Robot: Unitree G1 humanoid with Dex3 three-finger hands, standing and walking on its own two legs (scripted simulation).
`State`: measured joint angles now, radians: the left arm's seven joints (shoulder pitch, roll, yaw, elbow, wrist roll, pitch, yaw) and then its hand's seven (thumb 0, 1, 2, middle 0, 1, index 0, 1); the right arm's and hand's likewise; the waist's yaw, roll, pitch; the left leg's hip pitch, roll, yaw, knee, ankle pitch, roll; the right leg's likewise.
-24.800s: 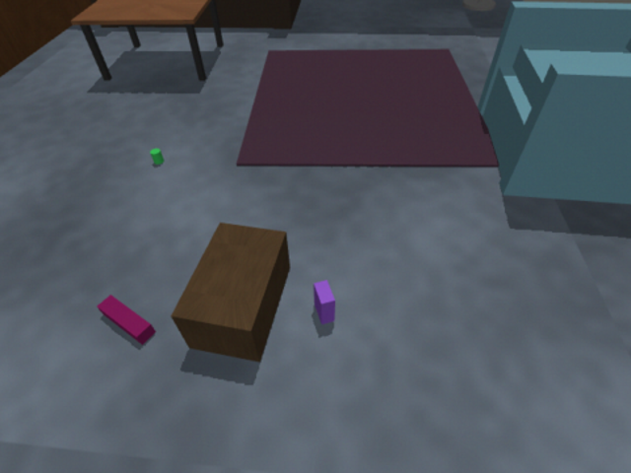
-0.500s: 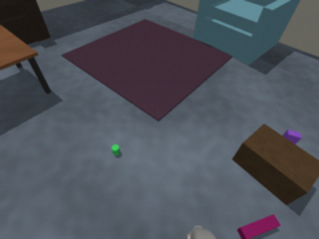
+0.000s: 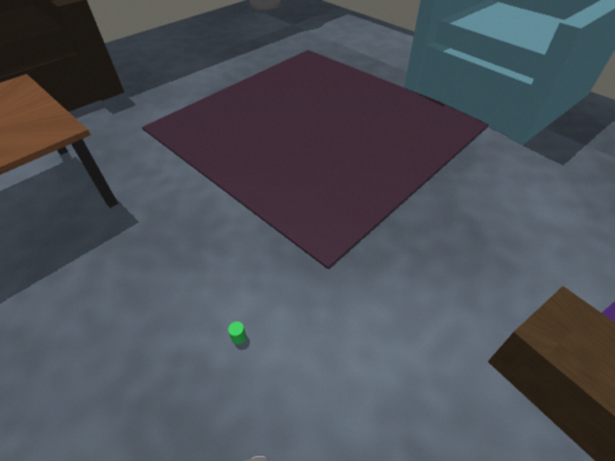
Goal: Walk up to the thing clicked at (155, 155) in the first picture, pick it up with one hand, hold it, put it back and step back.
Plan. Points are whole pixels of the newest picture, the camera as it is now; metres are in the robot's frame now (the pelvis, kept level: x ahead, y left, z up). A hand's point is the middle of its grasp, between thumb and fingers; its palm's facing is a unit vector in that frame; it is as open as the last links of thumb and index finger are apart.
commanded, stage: walk up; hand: left
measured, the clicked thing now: (237, 333) +0.64 +0.30 -0.73
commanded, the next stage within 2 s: none
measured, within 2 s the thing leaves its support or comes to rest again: neither
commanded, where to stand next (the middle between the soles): +0.23 -0.01 m, yaw -1 degrees
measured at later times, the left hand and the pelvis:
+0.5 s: hand (172, 421) +0.21 +0.24 -0.14, palm faces -0.04 -0.92 -0.39, open 7.4 cm; pelvis +0.13 -0.03 -0.01, yaw -1 degrees
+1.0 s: hand (170, 404) +0.24 +0.25 -0.15, palm faces +0.00 -0.94 -0.34, open 7.4 cm; pelvis +0.18 -0.01 +0.00, yaw +1 degrees
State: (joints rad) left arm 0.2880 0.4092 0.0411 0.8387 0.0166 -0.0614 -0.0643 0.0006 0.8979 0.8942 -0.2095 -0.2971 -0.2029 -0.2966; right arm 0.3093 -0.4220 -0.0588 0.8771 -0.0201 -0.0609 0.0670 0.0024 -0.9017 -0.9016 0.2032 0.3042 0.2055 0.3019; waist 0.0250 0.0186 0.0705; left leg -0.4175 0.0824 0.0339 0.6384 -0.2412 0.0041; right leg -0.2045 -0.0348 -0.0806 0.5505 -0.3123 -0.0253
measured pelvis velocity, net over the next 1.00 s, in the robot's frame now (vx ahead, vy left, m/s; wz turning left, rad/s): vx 0.18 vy -0.01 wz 0.02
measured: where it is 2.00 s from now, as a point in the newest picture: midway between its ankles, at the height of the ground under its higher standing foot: outside the picture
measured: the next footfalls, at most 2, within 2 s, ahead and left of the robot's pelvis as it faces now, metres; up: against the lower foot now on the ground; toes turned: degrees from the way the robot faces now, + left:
left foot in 0.02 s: +0.15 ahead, +0.14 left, +0.00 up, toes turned +4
right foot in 0.40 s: +0.25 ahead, -0.14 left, +0.00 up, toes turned +0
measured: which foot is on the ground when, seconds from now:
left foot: up 0.00-0.00, down 0.02-0.40, up 0.42-0.66, down 0.68-1.00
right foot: down 0.00-0.04, up 0.06-0.38, down 0.40-1.00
